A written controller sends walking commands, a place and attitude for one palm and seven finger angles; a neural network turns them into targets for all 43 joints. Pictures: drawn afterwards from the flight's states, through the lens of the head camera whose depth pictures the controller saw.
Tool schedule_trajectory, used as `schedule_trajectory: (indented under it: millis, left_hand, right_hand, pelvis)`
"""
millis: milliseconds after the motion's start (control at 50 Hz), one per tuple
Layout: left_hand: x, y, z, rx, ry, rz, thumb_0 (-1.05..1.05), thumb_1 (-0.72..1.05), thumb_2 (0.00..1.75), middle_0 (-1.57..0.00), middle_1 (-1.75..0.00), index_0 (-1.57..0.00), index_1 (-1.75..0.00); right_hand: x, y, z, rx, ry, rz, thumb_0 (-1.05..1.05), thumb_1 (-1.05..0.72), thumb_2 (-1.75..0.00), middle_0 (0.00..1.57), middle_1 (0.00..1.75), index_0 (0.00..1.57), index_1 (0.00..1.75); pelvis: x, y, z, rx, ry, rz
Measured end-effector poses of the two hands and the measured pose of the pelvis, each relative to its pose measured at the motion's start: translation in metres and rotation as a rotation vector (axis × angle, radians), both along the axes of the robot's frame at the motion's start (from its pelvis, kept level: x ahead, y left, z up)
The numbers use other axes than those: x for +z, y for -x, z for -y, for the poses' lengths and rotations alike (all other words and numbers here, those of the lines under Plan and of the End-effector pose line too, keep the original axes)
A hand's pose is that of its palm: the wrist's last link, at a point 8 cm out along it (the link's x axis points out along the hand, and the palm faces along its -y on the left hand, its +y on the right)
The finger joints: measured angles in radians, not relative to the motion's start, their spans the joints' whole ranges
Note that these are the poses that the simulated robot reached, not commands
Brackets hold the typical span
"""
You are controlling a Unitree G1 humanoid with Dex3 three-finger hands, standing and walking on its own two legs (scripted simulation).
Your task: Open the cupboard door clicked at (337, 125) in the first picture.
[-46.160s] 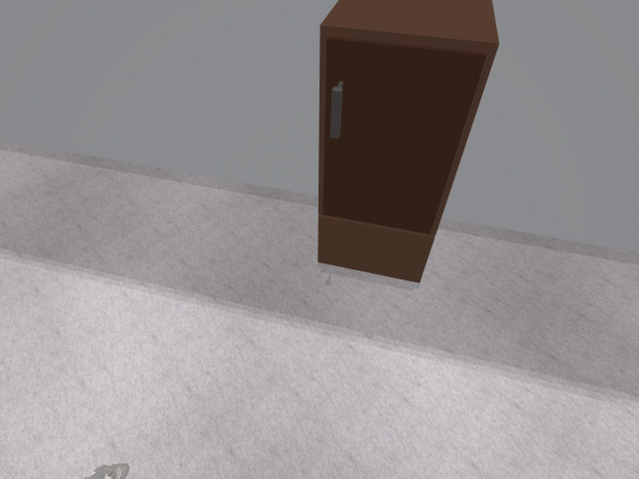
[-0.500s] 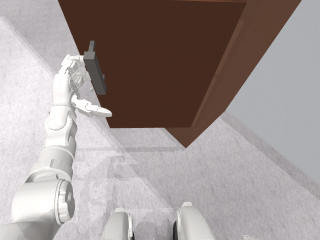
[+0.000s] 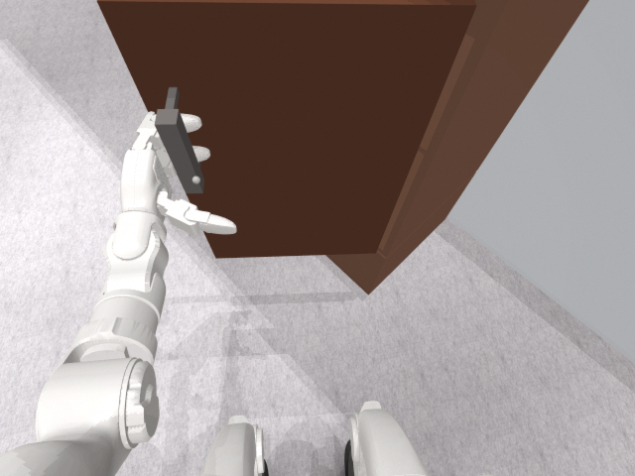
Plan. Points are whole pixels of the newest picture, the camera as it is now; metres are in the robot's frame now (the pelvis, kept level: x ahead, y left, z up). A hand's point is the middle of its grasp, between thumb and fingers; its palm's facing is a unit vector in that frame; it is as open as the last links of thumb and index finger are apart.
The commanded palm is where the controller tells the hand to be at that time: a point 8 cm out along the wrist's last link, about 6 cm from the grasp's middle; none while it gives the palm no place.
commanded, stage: slide the fingers in behind the handle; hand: left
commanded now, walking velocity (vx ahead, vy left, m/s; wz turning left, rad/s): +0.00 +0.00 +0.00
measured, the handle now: (184, 143) +0.53 +0.15 +0.05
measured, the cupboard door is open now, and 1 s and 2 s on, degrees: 49 49 85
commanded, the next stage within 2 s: close the thumb around the handle in 0.18 s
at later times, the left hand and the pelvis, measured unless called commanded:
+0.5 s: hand (199, 176) +0.48 +0.13 +0.05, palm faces -0.03 -1.00 -0.03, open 12.7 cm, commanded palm +0.46 +0.17 +0.05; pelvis +0.00 +0.00 +0.00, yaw +0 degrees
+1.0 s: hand (198, 174) +0.48 +0.13 +0.05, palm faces -0.03 -1.00 -0.01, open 5.9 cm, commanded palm +0.46 +0.18 +0.05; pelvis +0.00 +0.01 +0.00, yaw +0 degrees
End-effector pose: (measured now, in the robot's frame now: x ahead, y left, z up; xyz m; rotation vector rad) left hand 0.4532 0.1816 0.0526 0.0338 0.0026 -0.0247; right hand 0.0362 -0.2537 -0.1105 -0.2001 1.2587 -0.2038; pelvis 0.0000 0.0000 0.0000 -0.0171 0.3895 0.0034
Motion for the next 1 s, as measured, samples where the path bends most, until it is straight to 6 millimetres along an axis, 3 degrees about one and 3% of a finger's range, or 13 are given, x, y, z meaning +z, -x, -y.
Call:
schedule_trajectory:
  millis: [400,560,860,1000]
  left_hand:
    - [-0.002,-0.004,0.001,0.0,0.006,0.0,-0.02,-0.45,0.32,-0.3,-1.21,-0.29,-1.21]
    - [-0.005,-0.011,0.002,-0.001,0.008,-0.002,-0.01,-0.15,0.44,-0.33,-1.24,-0.32,-1.24]
    - [-0.004,-0.012,-0.002,0.002,0.014,-0.007,0.0,0.64,0.78,-0.38,-1.32,-0.38,-1.32]
    - [-0.004,-0.011,0.001,-0.01,0.021,-0.006,0.01,0.7,0.81,-0.38,-1.34,-0.36,-1.34]
  right_hand:
    - [-0.002,-0.001,0.0,0.012,0.013,-0.003,0.0,-0.9,-0.89,0.2,0.29,0.21,0.29]
    - [-0.004,0.004,-0.003,0.009,0.014,-0.016,0.0,-0.9,-0.89,0.2,0.29,0.21,0.29]
    - [0.0,0.006,-0.002,-0.005,0.018,-0.025,0.0,-0.9,-0.89,0.2,0.29,0.21,0.29]
    - [0.003,0.001,-0.001,-0.003,0.022,-0.01,0.0,-0.9,-0.89,0.2,0.29,0.21,0.29]
  pelvis:
    - [-0.003,0.002,-0.004,0.004,0.005,-0.009]
    - [-0.005,0.003,-0.005,0.005,0.006,-0.018]
    - [-0.002,-0.001,-0.005,-0.002,0.006,-0.016]
    - [-0.001,-0.002,-0.005,-0.003,0.007,-0.012]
